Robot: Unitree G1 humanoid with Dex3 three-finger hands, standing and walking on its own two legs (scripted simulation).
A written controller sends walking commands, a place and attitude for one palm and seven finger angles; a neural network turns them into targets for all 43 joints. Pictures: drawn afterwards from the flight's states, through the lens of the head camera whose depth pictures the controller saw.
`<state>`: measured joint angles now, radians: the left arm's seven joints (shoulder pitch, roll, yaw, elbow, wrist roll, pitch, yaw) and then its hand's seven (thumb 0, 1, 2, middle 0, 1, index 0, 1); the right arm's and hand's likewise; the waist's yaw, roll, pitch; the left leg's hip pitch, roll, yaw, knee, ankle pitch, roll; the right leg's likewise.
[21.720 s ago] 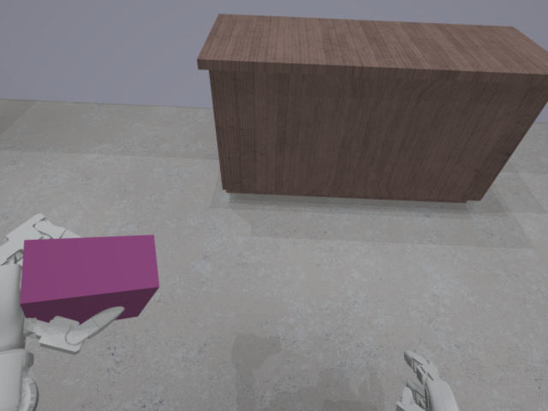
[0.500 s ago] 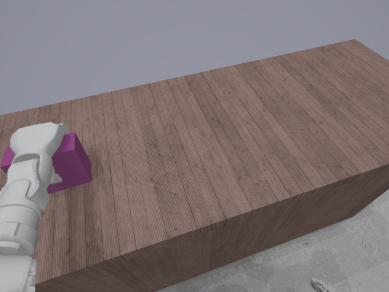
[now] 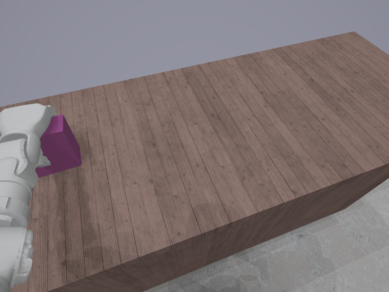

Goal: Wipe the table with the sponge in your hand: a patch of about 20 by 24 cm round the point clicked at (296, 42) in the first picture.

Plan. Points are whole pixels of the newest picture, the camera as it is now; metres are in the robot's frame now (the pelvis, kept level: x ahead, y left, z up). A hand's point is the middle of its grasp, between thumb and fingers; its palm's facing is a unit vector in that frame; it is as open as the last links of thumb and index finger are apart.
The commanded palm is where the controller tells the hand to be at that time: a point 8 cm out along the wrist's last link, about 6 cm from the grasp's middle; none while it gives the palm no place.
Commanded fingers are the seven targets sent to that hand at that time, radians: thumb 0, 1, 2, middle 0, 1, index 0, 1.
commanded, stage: slide across to the middle lane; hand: left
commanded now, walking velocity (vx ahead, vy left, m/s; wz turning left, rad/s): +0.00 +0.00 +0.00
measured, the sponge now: (43, 154) +0.38 +0.36 +0.03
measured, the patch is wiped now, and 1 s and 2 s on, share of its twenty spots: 0.30 0.35 0.55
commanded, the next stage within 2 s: wipe back along the middle lane in 0.74 s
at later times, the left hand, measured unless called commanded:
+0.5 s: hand (57, 129) +0.42 +0.33 +0.07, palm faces -0.11 +0.00 -0.99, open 9.7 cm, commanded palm +0.40 +0.30 +0.12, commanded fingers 0.00 0.10 1.30 -1.20 -1.60 -1.20 -1.60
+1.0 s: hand (81, 129) +0.43 +0.28 +0.07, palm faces -0.08 +0.00 -1.00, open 9.7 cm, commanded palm +0.39 +0.26 +0.11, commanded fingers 0.00 0.10 1.30 -1.20 -1.60 -1.20 -1.60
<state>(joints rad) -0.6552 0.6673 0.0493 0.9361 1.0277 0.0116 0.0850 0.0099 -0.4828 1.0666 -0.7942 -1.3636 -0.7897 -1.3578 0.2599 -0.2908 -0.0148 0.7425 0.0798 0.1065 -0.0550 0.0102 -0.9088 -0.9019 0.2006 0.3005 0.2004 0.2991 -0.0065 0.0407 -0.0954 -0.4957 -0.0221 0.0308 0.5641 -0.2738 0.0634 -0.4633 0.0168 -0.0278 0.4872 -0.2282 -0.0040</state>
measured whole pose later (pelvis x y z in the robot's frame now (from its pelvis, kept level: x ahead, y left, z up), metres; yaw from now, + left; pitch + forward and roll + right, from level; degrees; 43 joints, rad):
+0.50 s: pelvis +0.01 +0.00 +0.00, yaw +1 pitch +11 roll -2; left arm -0.68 0.58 -0.03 0.89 1.01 0.12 0.11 0.01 -0.48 1.07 -0.79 -1.37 -0.78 -1.36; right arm 0.22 -0.27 -0.01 0.75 0.08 0.11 -0.05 0.01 -0.91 -0.90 0.20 0.30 0.20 0.30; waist -0.01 0.04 -0.09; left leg -0.44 -0.03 0.02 0.53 -0.28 0.06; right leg -0.40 0.01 -0.03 0.45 -0.24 0.00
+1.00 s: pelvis +0.02 -0.01 +0.00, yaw +0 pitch +10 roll -1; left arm -0.65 0.48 -0.09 0.83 1.01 0.23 0.13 0.01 -0.47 1.07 -0.78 -1.37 -0.77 -1.37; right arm 0.18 -0.27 0.00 0.73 0.08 0.14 -0.05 0.01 -0.91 -0.90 0.20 0.30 0.20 0.30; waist 0.00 0.05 -0.10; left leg -0.40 -0.02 0.02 0.51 -0.28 0.04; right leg -0.38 0.02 -0.03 0.46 -0.25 -0.02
